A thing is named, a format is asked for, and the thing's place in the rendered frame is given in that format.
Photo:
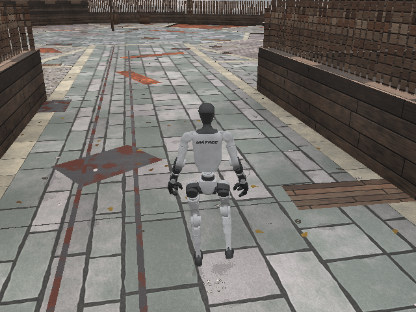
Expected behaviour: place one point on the left robot hand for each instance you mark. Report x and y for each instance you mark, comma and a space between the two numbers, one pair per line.
175, 186

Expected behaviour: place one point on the right robot hand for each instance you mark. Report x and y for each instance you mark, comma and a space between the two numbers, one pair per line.
241, 186

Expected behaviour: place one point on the left robot forearm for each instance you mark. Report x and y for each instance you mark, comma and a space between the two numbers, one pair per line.
175, 173

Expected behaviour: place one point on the robot left thigh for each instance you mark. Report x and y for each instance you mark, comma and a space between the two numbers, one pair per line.
193, 196

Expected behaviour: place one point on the right robot forearm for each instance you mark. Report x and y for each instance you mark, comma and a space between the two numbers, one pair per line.
240, 172

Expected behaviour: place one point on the robot right thigh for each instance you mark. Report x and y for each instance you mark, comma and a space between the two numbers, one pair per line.
223, 190

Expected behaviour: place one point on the robot thigh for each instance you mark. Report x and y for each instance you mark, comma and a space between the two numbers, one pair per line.
223, 190
193, 196

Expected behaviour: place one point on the robot right upper arm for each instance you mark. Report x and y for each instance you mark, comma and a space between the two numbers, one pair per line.
231, 147

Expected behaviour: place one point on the robot left upper arm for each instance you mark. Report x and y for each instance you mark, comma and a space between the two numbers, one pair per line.
183, 147

